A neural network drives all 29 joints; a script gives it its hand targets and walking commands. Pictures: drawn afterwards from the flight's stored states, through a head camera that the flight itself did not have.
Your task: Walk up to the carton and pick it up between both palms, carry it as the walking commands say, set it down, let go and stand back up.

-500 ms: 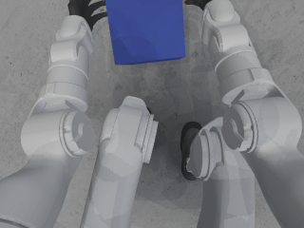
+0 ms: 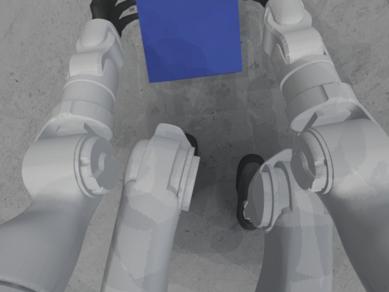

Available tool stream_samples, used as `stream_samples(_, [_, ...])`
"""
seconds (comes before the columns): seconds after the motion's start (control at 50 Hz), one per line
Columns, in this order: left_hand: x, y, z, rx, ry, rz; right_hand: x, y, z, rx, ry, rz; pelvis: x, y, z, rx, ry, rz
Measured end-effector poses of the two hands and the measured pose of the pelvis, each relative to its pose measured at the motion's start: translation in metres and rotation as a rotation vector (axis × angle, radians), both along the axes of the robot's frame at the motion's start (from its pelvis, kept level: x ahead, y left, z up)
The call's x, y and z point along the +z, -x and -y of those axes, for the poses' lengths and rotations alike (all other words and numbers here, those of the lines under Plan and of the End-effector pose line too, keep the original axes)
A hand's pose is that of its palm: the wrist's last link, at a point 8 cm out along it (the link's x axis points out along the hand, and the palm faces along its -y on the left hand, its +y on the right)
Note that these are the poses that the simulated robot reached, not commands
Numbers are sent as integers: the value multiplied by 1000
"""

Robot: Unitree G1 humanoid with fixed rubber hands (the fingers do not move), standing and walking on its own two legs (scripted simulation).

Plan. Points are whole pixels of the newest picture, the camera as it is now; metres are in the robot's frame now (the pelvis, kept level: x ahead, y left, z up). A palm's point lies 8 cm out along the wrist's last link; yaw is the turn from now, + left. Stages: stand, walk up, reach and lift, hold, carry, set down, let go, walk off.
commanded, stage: set down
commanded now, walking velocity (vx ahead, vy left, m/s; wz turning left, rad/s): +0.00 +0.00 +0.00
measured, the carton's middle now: (192, 18) +0.51 +0.12 -0.28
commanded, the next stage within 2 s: let go in 1.74 s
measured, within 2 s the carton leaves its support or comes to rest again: neither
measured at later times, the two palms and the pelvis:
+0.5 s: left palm (82, 15) +0.47 +0.27 -0.17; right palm out of the picture +0.55 -0.02 -0.16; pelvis -0.02 +0.01 +0.01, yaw +1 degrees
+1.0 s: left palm out of the picture +0.47 +0.28 -0.03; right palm out of the picture +0.55 -0.03 -0.03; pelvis -0.02 +0.01 +0.12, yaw +1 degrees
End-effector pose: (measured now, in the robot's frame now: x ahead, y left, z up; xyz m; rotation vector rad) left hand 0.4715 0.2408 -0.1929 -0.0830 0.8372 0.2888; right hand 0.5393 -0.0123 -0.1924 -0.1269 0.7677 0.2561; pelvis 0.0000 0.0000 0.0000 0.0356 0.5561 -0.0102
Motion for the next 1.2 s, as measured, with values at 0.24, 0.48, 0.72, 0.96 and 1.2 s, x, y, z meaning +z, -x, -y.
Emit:
stream_samples(0.24, [-14,24,-29,59,-60,-21,-11,-3,24,-33,49,12,-1,-1,-4,13,5,-27])
stream_samples(0.48, [23,1,-30,49,-52,120,28,-15,14,-41,34,126,5,15,-10,35,24,26])
stream_samples(0.72, [74,14,-39,105,-44,126,77,-6,3,-57,84,86,52,19,-10,65,66,38])
stream_samples(0.96, [155,5,-42,74,-53,154,153,-12,19,-76,96,108,109,17,-14,63,76,58])
stream_samples(1.2, [222,14,-43,91,-45,141,228,-11,8,-46,83,111,163,15,-8,63,57,101])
